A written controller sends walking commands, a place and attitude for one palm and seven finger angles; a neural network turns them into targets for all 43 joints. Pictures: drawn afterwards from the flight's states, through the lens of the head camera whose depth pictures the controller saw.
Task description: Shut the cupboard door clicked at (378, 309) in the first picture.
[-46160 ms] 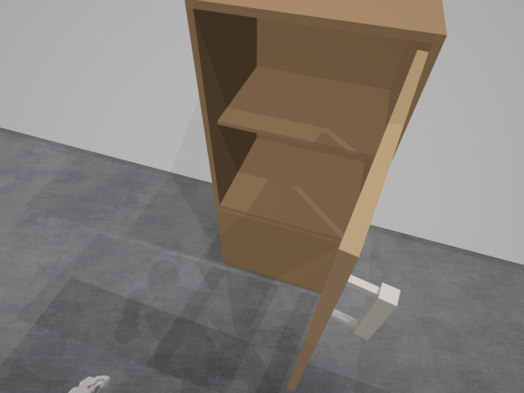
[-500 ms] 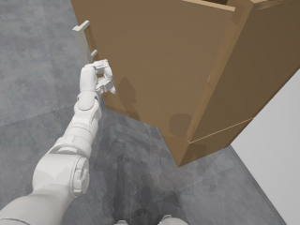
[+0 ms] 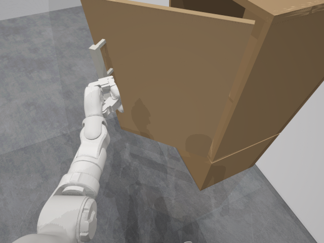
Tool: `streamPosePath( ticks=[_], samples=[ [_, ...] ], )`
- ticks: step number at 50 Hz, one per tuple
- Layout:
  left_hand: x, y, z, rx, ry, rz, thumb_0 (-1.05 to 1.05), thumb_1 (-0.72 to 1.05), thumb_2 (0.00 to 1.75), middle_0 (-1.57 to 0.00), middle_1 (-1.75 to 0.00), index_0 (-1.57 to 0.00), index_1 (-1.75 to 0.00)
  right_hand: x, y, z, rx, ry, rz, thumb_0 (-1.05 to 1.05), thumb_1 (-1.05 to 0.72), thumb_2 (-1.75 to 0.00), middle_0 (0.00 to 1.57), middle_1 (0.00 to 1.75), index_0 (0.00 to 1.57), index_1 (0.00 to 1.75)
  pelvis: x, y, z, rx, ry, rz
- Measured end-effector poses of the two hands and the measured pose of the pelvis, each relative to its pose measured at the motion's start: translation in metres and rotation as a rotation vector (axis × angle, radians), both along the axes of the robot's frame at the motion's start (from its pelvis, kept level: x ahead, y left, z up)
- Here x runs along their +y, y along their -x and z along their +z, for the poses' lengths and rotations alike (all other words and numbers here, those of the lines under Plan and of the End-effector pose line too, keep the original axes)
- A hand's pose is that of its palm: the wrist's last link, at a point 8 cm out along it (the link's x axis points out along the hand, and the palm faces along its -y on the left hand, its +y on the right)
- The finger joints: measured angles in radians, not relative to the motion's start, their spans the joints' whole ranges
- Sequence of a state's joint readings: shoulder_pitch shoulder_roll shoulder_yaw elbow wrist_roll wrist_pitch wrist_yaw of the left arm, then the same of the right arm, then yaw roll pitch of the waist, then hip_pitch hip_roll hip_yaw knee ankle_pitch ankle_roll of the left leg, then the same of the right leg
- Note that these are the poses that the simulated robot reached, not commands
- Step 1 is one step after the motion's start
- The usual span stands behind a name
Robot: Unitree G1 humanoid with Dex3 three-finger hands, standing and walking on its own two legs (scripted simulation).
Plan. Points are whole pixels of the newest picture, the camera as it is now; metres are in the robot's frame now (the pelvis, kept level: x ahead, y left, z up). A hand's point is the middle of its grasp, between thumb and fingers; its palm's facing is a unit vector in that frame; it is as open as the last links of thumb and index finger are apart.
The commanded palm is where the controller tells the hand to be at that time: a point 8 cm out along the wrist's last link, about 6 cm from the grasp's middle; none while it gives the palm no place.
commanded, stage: draw the hand back to the body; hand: left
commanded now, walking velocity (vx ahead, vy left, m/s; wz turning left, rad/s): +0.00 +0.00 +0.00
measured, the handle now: (103, 61) +0.62 +0.16 +0.10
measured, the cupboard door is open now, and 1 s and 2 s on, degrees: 44 44 44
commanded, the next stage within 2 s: step back with the hand held close in 1.36 s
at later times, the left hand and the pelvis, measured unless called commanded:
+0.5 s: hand (57, 152) +0.28 +0.19 +0.15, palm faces +0.14 -0.97 -0.19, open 3.2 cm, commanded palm +0.24 +0.23 +0.17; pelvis +0.00 +0.01 +0.03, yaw +4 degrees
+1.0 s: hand out of the picture +0.17 +0.29 +0.19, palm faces +0.46 -0.78 -0.43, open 6.2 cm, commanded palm +0.12 +0.33 +0.21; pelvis +0.00 +0.02 +0.04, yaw +4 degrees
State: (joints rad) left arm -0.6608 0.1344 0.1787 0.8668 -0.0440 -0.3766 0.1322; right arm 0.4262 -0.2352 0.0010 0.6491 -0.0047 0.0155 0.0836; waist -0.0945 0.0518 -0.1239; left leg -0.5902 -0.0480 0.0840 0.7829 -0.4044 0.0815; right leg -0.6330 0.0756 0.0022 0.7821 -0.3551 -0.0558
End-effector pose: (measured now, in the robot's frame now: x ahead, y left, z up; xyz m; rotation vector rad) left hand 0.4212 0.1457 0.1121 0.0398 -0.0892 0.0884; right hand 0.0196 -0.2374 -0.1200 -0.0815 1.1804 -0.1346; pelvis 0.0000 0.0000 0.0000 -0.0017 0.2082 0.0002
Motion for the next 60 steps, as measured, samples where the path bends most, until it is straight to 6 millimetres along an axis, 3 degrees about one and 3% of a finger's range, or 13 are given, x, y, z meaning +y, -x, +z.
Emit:
streamPosePath(
  ticks=[5,12,18,23,28,34,44,52,60],
  samples=[
    [0.032,0.037,0.0,0.048,0.012,0.003,0.02,0.9,0.9,-1.3,-1.5,-1.3,-1.5,-0.004,-0.021,0.011,-0.041,0.021,-0.002,0.01,-0.91,-0.9,0.2,0.3,0.2,0.3,0.002,-0.004,0.008,-0.061,0.009,0.01],
    [0.043,0.083,0.032,-0.021,0.026,-0.047,0.02,0.9,0.9,-1.3,-1.49,-1.3,-1.5,-0.005,-0.1,0.041,-0.273,0.084,0.078,0.02,-0.91,-0.9,0.2,0.3,0.2,0.3,0.006,0.0,0.015,-0.138,0.018,0.046],
    [0.056,0.119,0.037,0.028,-0.05,-0.046,0.02,0.9,0.9,-1.24,-1.42,-1.24,-1.43,0.017,-0.165,0.077,-0.479,0.067,0.127,0.02,-0.91,-0.9,0.2,0.3,0.2,0.3,0.009,0.002,0.022,-0.188,0.01,0.049],
    [0.079,0.156,0.044,0.026,-0.125,0.015,0.02,0.89,0.9,-1.14,-1.31,-1.14,-1.32,0.043,-0.192,0.099,-0.558,0.039,0.185,0.01,-0.91,-0.9,0.2,0.3,0.2,0.3,0.008,0.001,0.029,-0.226,0.009,0.061],
    [0.104,0.188,0.057,0.018,-0.183,0.111,0.02,0.89,0.9,-1.01,-1.17,-1.01,-1.18,0.064,-0.199,0.098,-0.55,0.006,0.251,0.01,-0.91,-0.9,0.2,0.3,0.2,0.3,0.011,0.0,0.033,-0.253,0.011,0.079],
    [0.122,0.219,0.073,0.011,-0.243,0.191,0.02,0.89,0.9,-0.85,-1.0,-0.85,-1.01,0.075,-0.187,0.082,-0.484,-0.027,0.265,0.01,-0.91,-0.9,0.2,0.3,0.2,0.3,0.016,-0.003,0.036,-0.264,0.01,0.081],
    [0.16,0.263,0.083,0.045,-0.341,0.328,0.02,0.89,0.9,-0.58,-0.7,-0.58,-0.71,0.055,-0.16,0.069,-0.406,0.014,0.214,0.02,-0.9,-0.9,0.2,0.3,0.2,0.3,0.016,-0.004,0.037,-0.274,0.012,0.075],
    [0.182,0.301,0.104,0.011,-0.443,0.437,0.02,0.89,0.9,-0.37,-0.47,-0.37,-0.47,0.039,-0.164,0.075,-0.462,0.053,0.183,0.02,-0.91,-0.9,0.2,0.3,0.2,0.3,0.017,-0.004,0.037,-0.279,0.014,0.071],
    [0.176,0.301,0.091,0.016,-0.38,0.46,0.02,0.89,0.9,-0.25,-0.34,-0.25,-0.34,0.041,-0.174,0.081,-0.507,0.059,0.214,0.02,-0.91,-0.9,0.2,0.3,0.2,0.3,0.015,0.001,0.036,-0.277,0.008,0.081]
  ],
)
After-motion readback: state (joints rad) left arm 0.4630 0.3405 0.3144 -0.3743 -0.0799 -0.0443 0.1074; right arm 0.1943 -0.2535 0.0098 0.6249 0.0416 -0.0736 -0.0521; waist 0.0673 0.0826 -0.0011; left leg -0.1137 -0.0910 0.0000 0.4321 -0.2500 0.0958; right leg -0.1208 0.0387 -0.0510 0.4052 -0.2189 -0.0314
